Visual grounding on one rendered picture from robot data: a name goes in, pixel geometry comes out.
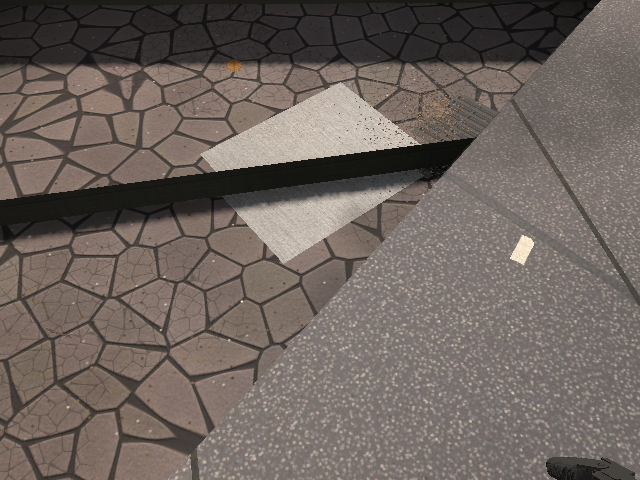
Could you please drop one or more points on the right robot hand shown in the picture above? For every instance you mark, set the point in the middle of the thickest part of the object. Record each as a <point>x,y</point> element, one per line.
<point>573,468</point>

